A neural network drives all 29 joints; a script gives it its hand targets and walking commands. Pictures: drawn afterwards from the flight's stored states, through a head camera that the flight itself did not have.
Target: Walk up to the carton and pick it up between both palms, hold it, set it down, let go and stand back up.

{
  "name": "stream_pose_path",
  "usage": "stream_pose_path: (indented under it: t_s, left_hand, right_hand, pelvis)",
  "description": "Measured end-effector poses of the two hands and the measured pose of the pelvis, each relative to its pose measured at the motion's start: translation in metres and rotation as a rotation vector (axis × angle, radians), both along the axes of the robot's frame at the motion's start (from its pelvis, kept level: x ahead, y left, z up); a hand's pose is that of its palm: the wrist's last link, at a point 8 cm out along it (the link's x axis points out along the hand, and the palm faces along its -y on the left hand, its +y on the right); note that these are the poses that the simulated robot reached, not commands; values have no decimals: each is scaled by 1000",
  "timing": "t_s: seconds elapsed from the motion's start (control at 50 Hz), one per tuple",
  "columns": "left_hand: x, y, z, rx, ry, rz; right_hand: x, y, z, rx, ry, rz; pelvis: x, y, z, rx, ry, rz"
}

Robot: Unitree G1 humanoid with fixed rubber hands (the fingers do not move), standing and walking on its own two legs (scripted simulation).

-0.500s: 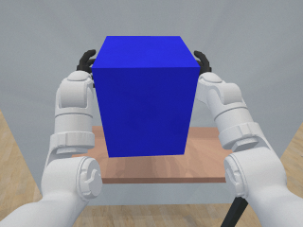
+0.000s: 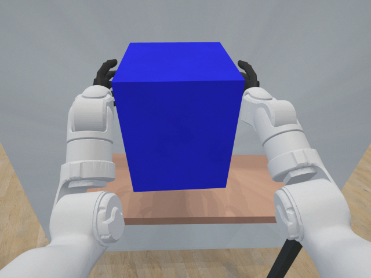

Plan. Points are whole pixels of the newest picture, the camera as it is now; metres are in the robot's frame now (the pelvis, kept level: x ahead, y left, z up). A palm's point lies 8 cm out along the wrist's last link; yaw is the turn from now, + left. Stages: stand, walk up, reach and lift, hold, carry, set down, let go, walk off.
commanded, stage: hold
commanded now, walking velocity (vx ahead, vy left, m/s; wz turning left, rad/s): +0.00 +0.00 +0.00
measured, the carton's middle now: (177, 115) +0.39 +0.00 +0.24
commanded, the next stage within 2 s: none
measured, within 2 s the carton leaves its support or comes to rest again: neither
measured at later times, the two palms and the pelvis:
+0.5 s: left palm (99, 95) +0.37 +0.15 +0.29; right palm (245, 94) +0.37 -0.14 +0.30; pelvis +0.00 +0.00 +0.00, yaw +0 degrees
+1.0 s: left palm (102, 94) +0.37 +0.15 +0.29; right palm (248, 97) +0.36 -0.15 +0.30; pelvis +0.00 +0.00 +0.00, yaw +0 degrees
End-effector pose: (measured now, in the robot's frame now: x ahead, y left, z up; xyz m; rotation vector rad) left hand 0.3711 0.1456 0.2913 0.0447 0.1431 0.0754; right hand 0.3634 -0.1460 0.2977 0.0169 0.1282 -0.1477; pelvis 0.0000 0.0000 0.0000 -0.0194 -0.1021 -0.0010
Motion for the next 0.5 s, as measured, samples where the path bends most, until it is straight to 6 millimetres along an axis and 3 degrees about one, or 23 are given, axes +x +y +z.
stream_pose_path:
  t_s: [0.5]
  left_hand:
    - [-1, 7, 0, -8, -9, 15]
  right_hand:
    - [3, 7, 2, -9, -6, 12]
  pelvis:
    - [1, -1, 0, 0, 4, 2]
